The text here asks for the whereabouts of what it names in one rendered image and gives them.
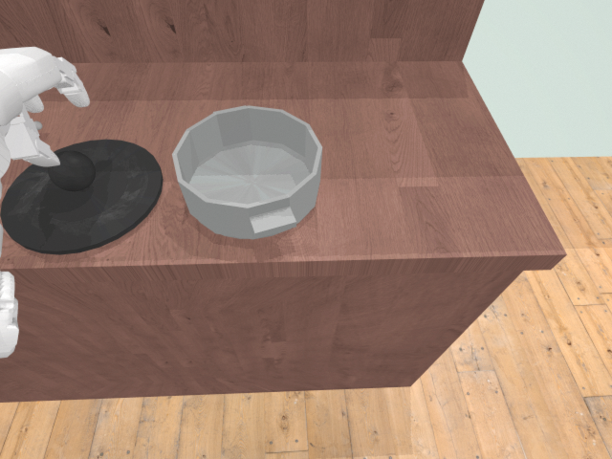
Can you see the robot left upper arm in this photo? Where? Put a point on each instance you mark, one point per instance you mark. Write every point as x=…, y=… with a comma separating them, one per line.
x=8, y=315

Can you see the table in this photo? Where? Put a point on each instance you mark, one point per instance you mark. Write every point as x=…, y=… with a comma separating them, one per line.
x=423, y=216

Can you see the left robot forearm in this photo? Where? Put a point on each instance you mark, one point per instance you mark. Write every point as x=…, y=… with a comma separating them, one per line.
x=11, y=106

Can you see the knob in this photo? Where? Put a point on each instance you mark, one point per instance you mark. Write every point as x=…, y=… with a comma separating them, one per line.
x=75, y=172

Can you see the lid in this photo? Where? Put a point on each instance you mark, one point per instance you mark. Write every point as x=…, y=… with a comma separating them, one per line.
x=42, y=217

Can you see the pot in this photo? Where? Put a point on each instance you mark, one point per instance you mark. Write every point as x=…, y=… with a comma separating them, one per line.
x=249, y=172

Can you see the robot left hand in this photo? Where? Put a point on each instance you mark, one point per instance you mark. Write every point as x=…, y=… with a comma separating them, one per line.
x=34, y=71

